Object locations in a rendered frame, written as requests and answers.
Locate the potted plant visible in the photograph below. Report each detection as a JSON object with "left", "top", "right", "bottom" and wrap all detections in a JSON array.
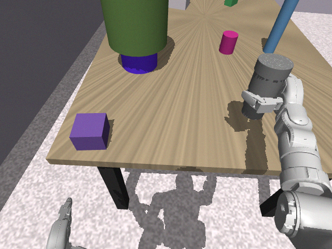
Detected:
[{"left": 100, "top": 0, "right": 169, "bottom": 74}]

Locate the right robot hand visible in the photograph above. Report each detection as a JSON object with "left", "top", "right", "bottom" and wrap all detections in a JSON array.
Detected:
[{"left": 241, "top": 73, "right": 304, "bottom": 114}]

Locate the table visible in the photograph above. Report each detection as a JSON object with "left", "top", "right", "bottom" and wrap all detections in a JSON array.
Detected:
[{"left": 46, "top": 0, "right": 332, "bottom": 217}]

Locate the right robot arm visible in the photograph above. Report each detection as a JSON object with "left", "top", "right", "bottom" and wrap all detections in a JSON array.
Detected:
[{"left": 274, "top": 103, "right": 332, "bottom": 249}]

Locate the left robot hand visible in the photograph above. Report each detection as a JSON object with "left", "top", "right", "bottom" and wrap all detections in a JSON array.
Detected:
[{"left": 46, "top": 198, "right": 86, "bottom": 249}]

